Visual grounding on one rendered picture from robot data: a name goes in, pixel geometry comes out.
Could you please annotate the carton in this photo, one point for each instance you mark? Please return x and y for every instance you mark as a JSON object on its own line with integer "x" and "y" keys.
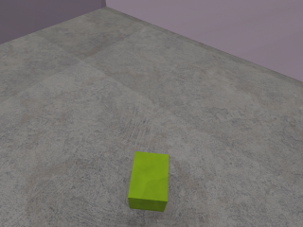
{"x": 149, "y": 182}

